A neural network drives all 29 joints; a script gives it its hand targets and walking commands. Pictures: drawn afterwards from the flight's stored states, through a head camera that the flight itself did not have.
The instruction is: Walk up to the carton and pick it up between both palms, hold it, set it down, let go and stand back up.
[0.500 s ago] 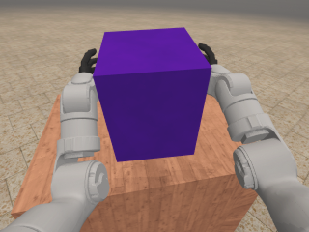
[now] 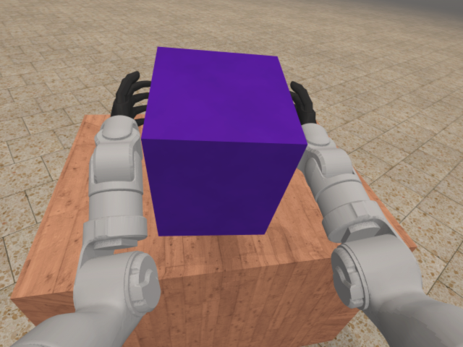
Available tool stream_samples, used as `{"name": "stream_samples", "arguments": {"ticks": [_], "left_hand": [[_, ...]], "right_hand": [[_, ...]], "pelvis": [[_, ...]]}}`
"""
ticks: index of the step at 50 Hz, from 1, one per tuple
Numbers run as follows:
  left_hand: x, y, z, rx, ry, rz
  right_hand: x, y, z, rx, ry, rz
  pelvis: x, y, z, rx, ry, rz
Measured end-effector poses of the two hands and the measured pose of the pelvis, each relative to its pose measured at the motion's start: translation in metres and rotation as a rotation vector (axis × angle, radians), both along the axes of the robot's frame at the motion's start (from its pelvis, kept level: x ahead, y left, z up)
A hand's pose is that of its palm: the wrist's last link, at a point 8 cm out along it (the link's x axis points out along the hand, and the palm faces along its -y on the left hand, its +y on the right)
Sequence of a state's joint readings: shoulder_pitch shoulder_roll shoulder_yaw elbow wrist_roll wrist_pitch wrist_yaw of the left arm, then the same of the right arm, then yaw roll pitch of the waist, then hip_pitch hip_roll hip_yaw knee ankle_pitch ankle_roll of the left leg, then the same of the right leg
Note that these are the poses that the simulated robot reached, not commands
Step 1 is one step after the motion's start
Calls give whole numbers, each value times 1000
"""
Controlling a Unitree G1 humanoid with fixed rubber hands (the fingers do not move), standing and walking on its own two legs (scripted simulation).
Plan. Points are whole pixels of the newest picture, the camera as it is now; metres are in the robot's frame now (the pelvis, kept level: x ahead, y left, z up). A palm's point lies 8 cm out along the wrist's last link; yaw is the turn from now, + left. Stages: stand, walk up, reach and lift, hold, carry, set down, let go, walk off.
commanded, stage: set down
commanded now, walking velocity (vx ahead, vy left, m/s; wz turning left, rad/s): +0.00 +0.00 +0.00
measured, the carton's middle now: (215, 149) +0.38 +0.03 +0.18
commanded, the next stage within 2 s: none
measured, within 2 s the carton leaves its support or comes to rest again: neither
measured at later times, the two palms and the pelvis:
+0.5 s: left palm (120, 131) +0.38 +0.19 +0.21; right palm (292, 135) +0.39 -0.11 +0.21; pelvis -0.01 +0.00 +0.00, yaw -1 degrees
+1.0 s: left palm (120, 146) +0.39 +0.19 +0.18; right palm (284, 147) +0.40 -0.10 +0.18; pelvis -0.01 +0.01 +0.00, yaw -2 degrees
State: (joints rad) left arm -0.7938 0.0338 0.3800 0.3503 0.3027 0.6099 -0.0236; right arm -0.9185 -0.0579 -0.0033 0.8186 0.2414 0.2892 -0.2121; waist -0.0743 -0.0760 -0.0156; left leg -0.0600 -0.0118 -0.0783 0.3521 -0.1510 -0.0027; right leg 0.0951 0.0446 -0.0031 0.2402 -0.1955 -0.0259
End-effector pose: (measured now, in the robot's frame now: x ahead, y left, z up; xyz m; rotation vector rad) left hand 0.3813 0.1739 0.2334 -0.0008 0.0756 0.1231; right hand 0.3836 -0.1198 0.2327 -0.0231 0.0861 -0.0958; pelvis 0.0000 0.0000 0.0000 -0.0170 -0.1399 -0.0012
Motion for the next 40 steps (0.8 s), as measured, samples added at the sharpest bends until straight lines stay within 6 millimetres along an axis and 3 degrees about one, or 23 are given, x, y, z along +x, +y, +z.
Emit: {"name": "stream_samples", "arguments": {"ticks": [6, 19, 31, 40], "left_hand": [[-2, -5, -8, 0, 10, 3], [1, 4, -8, -8, 29, 7], [1, 17, -35, 10, 65, 23], [4, 17, -44, 11, 83, 29]], "right_hand": [[-3, -4, -11, -7, 5, -5], [1, 4, -5, -15, 15, 0], [5, 18, -34, -6, 44, 13], [8, 18, -43, -1, 56, 11]], "pelvis": [[-5, 2, 0, -1, 10, -6], [-8, 3, 1, 6, 24, -24], [-7, 8, 1, 4, 28, -13], [-8, 11, 1, 2, 47, -22]]}}
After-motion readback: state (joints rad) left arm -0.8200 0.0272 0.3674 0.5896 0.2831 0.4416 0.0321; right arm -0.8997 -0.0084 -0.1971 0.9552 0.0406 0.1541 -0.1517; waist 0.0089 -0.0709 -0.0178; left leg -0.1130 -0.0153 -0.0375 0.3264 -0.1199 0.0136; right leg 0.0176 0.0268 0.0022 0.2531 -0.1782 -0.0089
